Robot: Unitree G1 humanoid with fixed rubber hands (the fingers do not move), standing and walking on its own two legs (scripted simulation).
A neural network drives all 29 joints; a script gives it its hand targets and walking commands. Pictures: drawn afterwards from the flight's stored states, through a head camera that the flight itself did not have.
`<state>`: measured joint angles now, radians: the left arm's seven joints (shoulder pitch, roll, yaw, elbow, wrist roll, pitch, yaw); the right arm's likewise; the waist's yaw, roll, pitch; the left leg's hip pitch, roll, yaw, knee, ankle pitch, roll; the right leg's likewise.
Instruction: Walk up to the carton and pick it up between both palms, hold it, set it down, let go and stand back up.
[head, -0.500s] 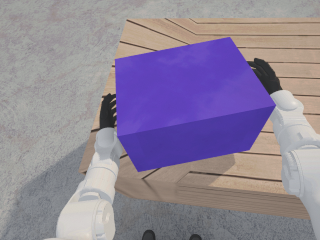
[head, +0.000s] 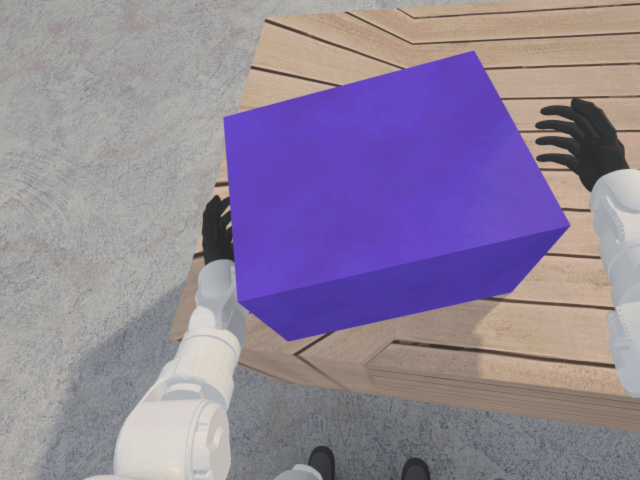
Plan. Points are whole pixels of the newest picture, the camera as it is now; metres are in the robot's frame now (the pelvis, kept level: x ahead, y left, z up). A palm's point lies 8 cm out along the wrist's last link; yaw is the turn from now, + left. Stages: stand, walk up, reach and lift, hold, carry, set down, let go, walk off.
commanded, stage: set down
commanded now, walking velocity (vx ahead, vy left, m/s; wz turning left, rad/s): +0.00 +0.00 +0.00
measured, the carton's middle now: (373, 208) +0.44 +0.01 +0.00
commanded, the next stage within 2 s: none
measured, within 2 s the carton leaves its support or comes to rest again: neither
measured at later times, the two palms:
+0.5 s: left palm (194, 273) +0.33 +0.22 +0.02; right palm (619, 238) +0.41 -0.27 -0.01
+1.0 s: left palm (189, 307) +0.29 +0.21 +0.03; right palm out of the picture +0.36 -0.30 +0.02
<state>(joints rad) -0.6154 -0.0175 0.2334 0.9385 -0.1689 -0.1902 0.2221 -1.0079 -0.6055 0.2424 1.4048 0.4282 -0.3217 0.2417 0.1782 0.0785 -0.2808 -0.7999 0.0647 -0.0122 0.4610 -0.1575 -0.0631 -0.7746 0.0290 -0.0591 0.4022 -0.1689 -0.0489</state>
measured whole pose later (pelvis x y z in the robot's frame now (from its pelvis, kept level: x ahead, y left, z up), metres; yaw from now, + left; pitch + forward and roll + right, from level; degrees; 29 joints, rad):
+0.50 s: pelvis -0.03 +0.01 +0.00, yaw -1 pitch +28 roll -1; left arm -0.46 -0.02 0.21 0.52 -0.16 -0.05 0.19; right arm -0.79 -0.68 0.21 1.26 0.47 -0.37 0.32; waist 0.18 0.10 -0.22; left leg -0.80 0.07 -0.01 0.47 -0.14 -0.06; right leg -0.78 0.03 -0.06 0.40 -0.12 -0.05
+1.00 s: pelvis -0.07 +0.01 -0.01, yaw -1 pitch +24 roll -1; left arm -0.44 -0.02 0.12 0.45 -0.16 0.11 0.26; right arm -0.75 -0.75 0.05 1.26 0.47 -0.18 0.45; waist 0.18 0.07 -0.21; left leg -0.80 0.08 -0.02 0.52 -0.14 -0.05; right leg -0.78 0.04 -0.06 0.45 -0.10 -0.05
